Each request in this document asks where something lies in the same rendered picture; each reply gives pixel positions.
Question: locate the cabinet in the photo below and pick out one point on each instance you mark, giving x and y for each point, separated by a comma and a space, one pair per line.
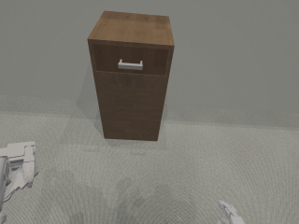
131, 105

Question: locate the handle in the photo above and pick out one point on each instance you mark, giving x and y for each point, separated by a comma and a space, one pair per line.
133, 66

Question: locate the robot left hand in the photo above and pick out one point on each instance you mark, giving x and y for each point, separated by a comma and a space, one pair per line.
20, 157

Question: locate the drawer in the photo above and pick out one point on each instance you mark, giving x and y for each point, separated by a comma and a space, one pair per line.
108, 56

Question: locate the robot right hand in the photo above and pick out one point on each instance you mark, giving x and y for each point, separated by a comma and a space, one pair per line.
230, 213

